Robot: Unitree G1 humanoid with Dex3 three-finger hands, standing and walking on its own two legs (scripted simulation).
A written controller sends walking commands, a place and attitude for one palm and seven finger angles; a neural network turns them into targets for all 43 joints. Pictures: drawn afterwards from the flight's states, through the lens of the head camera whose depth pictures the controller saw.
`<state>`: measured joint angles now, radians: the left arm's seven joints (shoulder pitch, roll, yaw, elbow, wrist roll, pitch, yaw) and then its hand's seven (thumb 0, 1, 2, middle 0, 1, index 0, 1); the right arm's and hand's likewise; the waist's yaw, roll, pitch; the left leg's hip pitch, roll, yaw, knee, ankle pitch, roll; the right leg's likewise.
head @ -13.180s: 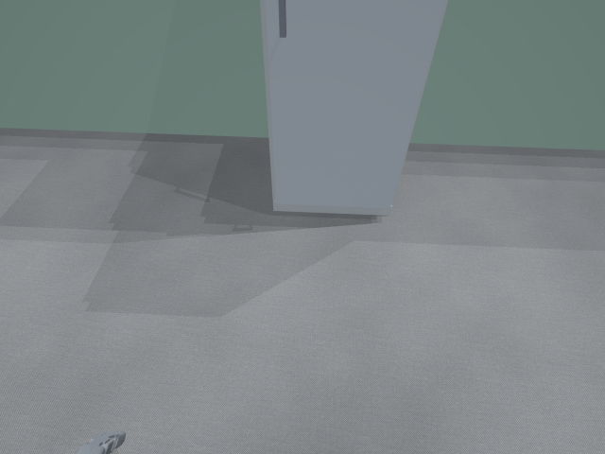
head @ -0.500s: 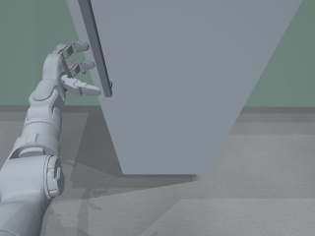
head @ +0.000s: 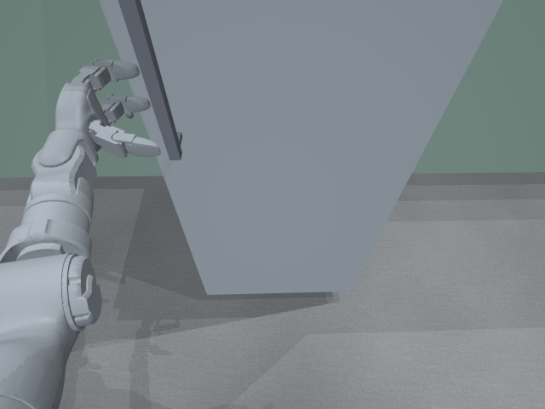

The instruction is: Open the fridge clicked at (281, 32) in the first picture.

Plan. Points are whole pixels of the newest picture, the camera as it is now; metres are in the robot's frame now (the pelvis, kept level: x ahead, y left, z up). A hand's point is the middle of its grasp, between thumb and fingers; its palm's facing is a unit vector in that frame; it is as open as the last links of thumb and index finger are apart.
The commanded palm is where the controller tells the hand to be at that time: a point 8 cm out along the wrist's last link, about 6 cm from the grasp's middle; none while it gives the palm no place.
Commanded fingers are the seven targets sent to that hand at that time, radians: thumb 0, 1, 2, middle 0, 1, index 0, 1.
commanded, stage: slide the fingers in behind the handle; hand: left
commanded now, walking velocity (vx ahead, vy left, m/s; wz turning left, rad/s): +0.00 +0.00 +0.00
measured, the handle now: (148, 45) +0.53 +0.15 +0.25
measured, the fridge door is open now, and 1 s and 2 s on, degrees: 0 0 0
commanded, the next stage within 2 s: grip the handle and tug to test in 1.58 s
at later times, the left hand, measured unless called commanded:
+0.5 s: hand (139, 119) +0.48 +0.17 +0.17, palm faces +0.00 -1.00 +0.00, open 13.9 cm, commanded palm +0.46 +0.21 +0.17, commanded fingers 0.00 -0.50 0.30 -0.30 -1.20 -0.30 -1.20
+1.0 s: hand (166, 118) +0.48 +0.13 +0.17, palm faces -0.01 -1.00 -0.01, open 13.9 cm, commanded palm +0.46 +0.18 +0.17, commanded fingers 0.00 -0.50 0.30 -0.30 -1.20 -0.30 -1.20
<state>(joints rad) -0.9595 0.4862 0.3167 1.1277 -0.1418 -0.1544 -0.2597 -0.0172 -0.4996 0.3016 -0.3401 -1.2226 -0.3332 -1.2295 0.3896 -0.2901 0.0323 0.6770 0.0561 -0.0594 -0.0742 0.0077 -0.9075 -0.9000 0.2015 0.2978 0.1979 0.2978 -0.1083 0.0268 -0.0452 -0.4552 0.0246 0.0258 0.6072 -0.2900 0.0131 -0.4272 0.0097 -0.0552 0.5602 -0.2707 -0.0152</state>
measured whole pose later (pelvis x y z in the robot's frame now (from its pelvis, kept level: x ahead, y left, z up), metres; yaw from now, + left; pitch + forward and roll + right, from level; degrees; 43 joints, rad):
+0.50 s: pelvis +0.01 +0.01 +0.00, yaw +0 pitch +7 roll -1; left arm -0.90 0.38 0.27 1.00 -0.15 -0.12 -0.19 -0.02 -0.50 0.30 -0.32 -1.22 -0.32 -1.22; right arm 0.36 -0.26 0.03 0.67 0.05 -0.07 -0.06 0.01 -0.91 -0.90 0.20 0.30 0.20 0.30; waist -0.08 0.02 -0.05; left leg -0.43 0.01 0.03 0.61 -0.31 0.02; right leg -0.40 0.00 -0.05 0.56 -0.29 0.00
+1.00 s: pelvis +0.01 -0.01 +0.00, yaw +0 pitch +6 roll -1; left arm -0.91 0.33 0.24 1.01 -0.13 -0.12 -0.12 -0.02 -0.50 0.30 -0.31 -1.22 -0.31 -1.21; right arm 0.35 -0.27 0.03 0.68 0.05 -0.06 -0.05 0.01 -0.91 -0.90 0.20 0.30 0.20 0.30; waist -0.08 0.03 -0.05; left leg -0.41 0.02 0.02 0.59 -0.30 0.01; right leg -0.39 0.01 -0.06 0.57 -0.29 -0.02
